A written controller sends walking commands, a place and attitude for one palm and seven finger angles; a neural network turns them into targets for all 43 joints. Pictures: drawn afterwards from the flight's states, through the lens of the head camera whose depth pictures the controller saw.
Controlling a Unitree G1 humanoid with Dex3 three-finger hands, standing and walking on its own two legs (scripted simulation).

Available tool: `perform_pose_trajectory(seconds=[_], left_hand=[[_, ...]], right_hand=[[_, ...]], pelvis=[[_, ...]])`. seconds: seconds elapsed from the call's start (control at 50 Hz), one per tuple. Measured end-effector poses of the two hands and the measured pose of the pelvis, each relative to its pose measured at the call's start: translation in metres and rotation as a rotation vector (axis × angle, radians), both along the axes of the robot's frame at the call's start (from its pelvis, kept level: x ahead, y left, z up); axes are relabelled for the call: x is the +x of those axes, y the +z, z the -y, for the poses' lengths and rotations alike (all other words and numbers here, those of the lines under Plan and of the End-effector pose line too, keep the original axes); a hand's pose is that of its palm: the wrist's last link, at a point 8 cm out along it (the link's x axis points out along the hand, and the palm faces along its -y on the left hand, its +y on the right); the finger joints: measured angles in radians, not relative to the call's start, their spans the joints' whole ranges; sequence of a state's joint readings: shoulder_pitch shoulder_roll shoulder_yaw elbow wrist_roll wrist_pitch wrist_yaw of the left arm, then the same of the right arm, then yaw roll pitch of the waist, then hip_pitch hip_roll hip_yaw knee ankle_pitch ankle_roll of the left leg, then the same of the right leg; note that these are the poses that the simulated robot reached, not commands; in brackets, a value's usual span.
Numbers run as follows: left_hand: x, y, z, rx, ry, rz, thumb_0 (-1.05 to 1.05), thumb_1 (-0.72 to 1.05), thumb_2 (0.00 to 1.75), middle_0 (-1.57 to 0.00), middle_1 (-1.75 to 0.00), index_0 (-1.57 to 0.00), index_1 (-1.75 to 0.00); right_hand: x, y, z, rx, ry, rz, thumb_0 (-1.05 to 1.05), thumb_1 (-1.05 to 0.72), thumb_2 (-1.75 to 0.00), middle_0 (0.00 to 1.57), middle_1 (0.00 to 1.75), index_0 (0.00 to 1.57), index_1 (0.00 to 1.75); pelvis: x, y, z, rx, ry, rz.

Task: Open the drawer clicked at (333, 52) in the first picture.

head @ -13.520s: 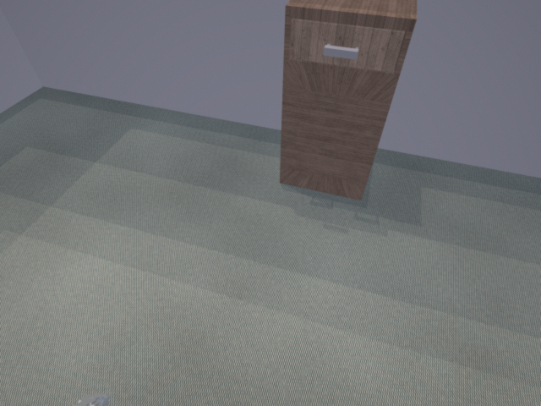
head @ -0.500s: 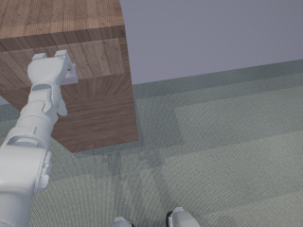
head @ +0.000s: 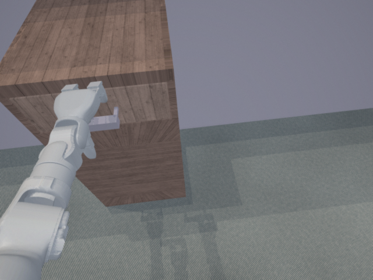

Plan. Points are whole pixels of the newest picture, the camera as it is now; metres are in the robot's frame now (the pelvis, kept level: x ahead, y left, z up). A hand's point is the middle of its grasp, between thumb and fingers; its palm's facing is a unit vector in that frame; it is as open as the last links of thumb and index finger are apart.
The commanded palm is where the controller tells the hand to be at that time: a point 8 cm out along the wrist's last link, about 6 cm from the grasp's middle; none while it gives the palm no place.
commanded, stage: re-aim the fingers above the handle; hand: left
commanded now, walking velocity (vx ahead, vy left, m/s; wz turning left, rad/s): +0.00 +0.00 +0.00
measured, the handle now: (96, 117) +0.52 +0.25 +0.00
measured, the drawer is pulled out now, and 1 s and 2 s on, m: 0.00 0.00 0.00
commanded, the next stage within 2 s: none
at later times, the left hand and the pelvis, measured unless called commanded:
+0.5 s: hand (91, 118) +0.47 +0.22 +0.06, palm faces -0.03 -0.01 -1.00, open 13.9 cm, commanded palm +0.44 +0.24 +0.12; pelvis -0.01 +0.00 +0.00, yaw +0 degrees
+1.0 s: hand (88, 120) +0.47 +0.23 +0.06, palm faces -0.02 -0.02 -1.00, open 13.9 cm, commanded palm +0.44 +0.24 +0.12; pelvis -0.02 +0.01 +0.00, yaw -1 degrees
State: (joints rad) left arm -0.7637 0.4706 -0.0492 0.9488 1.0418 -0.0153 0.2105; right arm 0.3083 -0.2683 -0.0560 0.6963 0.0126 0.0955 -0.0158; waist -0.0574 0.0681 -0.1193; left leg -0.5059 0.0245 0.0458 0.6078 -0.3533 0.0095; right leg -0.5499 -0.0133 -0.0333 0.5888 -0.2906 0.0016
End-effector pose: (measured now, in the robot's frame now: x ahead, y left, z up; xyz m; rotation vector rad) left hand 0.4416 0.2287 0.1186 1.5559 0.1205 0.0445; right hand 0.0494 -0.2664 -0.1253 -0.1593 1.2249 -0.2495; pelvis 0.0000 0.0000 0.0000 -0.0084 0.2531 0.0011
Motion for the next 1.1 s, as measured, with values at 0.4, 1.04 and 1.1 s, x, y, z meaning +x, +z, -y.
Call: perform_pose_trajectory(seconds=[0.4,1.04,1.1], left_hand=[[0.001,0.001,0.004,0.012,-0.004,0.016,0.00,-0.49,0.30,-0.32,-1.20,-0.32,-1.20],[0.004,-0.006,-0.005,-0.003,-0.007,0.025,0.00,-0.49,0.30,-0.32,-1.20,-0.32,-1.20],[0.003,-0.005,-0.007,0.009,-0.008,0.022,0.00,-0.49,0.30,-0.32,-1.20,-0.32,-1.20]], right_hand=[[-0.017,0.001,0.008,-0.024,-0.006,-0.012,0.00,-0.90,-0.90,0.21,0.30,0.21,0.30],[-0.048,0.002,-0.008,-0.028,-0.046,-0.045,0.00,-0.90,-0.90,0.21,0.30,0.21,0.30],[-0.042,0.002,-0.010,-0.023,-0.039,-0.027,0.00,-0.90,-0.90,0.21,0.30,0.21,0.30]], pelvis=[[-0.012,-0.002,0.004,0.004,0.007,0.002],[-0.017,-0.003,-0.011,-0.004,-0.014,-0.016],[-0.017,-0.003,-0.011,-0.004,-0.013,-0.015]])
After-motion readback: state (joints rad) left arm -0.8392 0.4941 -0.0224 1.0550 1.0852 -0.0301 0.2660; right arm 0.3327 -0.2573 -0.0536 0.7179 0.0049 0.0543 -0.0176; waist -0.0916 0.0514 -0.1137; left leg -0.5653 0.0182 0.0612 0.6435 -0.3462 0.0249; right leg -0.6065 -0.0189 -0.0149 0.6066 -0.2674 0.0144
